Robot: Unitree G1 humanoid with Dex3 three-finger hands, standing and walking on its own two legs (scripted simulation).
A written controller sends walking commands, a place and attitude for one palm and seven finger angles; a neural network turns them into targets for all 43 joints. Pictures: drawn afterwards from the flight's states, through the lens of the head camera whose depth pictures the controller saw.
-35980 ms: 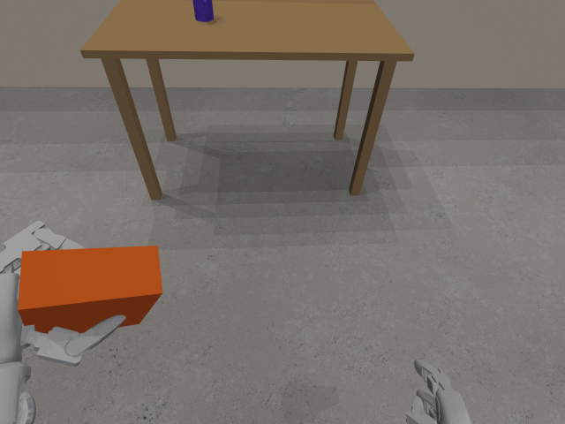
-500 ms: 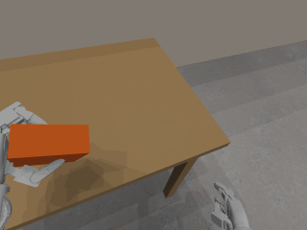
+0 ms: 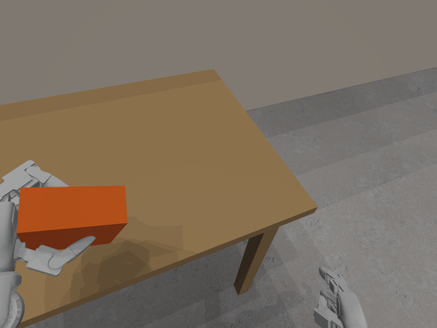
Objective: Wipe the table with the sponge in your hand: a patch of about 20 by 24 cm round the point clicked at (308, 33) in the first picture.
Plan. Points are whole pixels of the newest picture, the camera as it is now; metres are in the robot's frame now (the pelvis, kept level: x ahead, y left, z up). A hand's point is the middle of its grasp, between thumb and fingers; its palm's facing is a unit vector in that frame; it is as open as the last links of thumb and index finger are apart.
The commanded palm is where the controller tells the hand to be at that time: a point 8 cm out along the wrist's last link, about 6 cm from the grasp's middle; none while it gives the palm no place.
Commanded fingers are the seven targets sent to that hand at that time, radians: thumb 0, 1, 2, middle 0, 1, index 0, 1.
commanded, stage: come to a stop and stand still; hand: left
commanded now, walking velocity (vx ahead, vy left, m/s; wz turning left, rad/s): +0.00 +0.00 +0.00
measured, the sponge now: (88, 219) +0.23 +0.22 +0.13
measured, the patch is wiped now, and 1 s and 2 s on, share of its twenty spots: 0.00 0.00 0.00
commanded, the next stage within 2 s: look again from close up in 0.04 s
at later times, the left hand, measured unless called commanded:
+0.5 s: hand (58, 218) +0.22 +0.24 +0.15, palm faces +0.37 -0.85 -0.37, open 9.6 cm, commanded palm +0.16 +0.28 +0.17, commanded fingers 0.00 0.10 1.30 -1.20 -1.60 -1.20 -1.60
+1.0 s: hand (47, 226) +0.20 +0.25 +0.16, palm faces +0.44 -0.62 -0.65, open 9.6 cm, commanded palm +0.16 +0.26 +0.19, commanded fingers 0.00 0.10 1.30 -1.20 -1.60 -1.20 -1.60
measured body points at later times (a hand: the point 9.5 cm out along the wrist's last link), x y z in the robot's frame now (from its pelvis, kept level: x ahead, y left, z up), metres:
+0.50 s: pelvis +0.00 +0.00 +0.00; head +0.02 +0.01 +0.45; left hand +0.19 +0.29 +0.17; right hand +0.18 -0.23 -0.07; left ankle +0.02 +0.07 -0.74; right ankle +0.00 -0.12 -0.74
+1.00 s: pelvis -0.01 -0.04 -0.01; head -0.01 -0.06 +0.44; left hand +0.17 +0.28 +0.19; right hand +0.21 -0.24 -0.10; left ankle +0.02 +0.07 -0.74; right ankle +0.00 -0.12 -0.74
